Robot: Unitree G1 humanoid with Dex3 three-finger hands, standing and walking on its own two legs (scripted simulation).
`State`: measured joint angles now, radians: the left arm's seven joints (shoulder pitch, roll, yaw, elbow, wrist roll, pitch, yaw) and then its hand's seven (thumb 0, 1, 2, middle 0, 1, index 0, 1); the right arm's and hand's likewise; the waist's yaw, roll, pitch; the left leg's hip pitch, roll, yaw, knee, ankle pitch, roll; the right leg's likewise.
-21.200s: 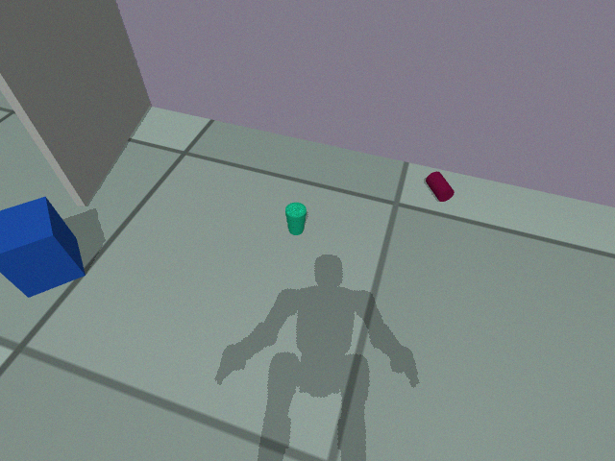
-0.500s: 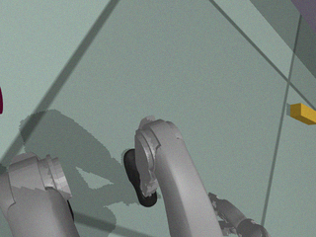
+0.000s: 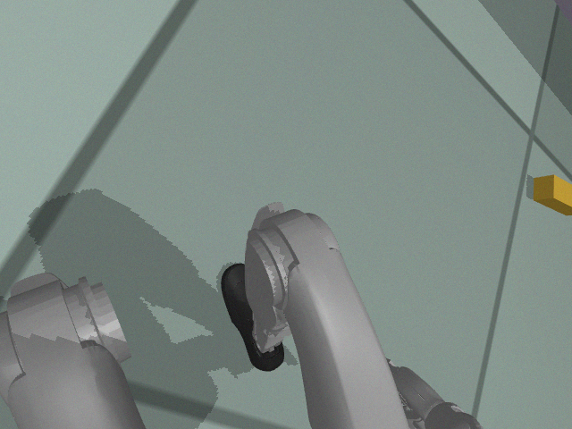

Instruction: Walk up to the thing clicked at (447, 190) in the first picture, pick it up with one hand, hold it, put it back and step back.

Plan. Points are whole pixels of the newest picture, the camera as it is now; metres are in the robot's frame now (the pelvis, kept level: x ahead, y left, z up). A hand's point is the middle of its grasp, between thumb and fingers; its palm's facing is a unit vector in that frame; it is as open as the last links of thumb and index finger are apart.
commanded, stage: close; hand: left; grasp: from above
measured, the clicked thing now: out of the picture +0.46 +0.30 -0.26
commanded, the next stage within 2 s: settle in 0.50 s
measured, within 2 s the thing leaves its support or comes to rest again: leaves its support in 0.94 s
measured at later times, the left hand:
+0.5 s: hand out of the picture +0.45 +0.30 -0.24, palm faces -0.47 -0.03 -0.88, open 10.2 cm
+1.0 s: hand out of the picture +0.45 +0.30 -0.23, palm faces -0.43 -0.04 -0.90, open 10.1 cm
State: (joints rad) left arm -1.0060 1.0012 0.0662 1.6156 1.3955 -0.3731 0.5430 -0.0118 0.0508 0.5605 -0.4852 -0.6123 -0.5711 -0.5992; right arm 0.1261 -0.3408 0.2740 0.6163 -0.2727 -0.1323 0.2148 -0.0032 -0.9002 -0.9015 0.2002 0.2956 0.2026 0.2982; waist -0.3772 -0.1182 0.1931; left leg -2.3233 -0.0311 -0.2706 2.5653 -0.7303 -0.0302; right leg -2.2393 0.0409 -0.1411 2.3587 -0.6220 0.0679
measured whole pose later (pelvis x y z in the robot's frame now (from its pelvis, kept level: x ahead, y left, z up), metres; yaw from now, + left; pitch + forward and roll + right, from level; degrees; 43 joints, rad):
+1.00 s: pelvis +0.00 +0.00 +0.01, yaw +0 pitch +30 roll -14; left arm -0.90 0.90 0.10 1.41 1.36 -0.31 0.51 -0.01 0.02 0.46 -0.63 -0.48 -0.70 -0.48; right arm 0.18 -0.35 0.18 0.64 -0.23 -0.16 0.22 0.00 -0.91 -0.90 0.20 0.30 0.20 0.30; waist -0.34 -0.07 0.12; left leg -2.34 -0.03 -0.25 2.53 -0.74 -0.03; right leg -2.25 0.03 -0.13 2.34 -0.64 0.05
